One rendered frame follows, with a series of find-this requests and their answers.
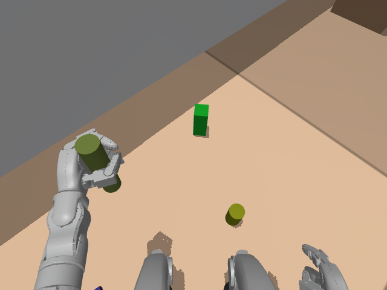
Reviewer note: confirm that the left robot arm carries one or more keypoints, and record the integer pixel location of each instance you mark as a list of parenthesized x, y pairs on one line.
[(64, 258)]

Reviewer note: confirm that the right robot hand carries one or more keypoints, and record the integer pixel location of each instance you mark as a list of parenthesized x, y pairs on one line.
[(329, 276)]

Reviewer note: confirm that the left robot hand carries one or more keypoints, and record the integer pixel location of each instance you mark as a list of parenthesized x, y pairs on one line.
[(73, 173)]

